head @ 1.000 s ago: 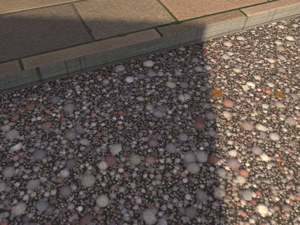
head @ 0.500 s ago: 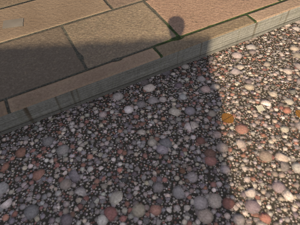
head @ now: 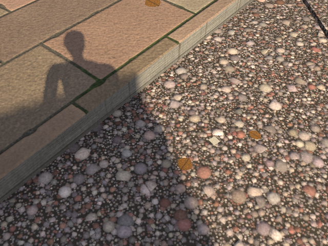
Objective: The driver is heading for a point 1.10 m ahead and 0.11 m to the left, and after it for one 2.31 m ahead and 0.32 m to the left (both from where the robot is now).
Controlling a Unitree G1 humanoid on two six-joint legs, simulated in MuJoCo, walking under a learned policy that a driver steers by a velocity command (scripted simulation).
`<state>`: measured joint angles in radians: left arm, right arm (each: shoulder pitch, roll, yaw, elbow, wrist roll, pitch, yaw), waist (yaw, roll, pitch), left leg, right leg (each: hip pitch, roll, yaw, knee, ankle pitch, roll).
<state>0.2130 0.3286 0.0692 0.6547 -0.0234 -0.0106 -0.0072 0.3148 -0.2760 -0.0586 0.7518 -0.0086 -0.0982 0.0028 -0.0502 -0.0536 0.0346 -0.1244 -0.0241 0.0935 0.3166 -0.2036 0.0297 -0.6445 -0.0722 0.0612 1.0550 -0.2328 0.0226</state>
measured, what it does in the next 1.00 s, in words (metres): walks ahead: right foot, then left foot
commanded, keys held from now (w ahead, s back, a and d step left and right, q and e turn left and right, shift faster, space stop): w+e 0.14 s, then w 0.04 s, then w+q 0.82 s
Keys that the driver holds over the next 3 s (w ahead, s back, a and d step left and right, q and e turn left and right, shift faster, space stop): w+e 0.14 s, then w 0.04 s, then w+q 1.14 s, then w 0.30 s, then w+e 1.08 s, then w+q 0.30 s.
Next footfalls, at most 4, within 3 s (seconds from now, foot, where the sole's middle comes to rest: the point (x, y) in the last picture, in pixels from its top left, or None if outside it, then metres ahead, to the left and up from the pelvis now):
0.26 right None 0.29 -0.16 -0.78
0.80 left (146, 218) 0.60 0.06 -0.78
1.28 right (172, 158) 0.89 -0.07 -0.78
1.74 left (116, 145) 0.98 0.20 -0.78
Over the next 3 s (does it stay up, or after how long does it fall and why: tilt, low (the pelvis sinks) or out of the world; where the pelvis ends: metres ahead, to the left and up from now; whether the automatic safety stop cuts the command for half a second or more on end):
stays up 1.72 0.17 0.12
